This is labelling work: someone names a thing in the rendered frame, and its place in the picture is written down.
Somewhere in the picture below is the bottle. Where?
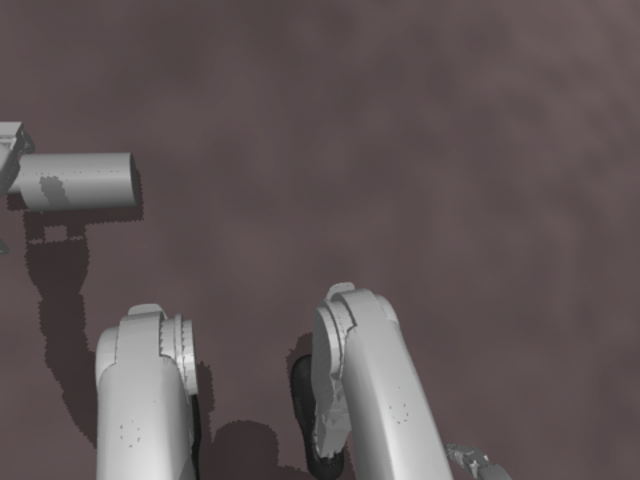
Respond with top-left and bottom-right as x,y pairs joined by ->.
5,152 -> 139,212

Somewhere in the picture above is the right robot hand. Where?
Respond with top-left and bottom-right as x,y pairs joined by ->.
444,443 -> 512,480

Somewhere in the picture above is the right robot foot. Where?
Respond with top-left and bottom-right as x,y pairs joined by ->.
290,355 -> 344,480

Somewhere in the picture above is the left robot hand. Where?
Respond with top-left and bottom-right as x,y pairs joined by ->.
0,122 -> 35,255

